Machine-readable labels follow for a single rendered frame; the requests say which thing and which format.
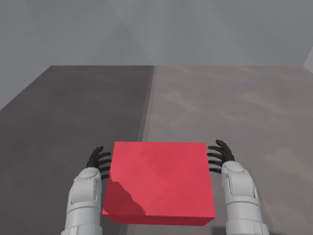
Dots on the left robot hand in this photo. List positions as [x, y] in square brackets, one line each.
[94, 161]

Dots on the robot left forearm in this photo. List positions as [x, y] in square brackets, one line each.
[84, 204]

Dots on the robot right forearm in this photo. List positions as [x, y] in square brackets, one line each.
[242, 204]

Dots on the right robot hand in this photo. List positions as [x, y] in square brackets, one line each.
[225, 157]

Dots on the carton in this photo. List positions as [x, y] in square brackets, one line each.
[159, 183]

